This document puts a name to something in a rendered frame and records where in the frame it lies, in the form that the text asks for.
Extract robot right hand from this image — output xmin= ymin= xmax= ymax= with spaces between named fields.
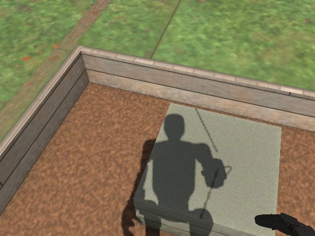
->
xmin=254 ymin=212 xmax=315 ymax=236

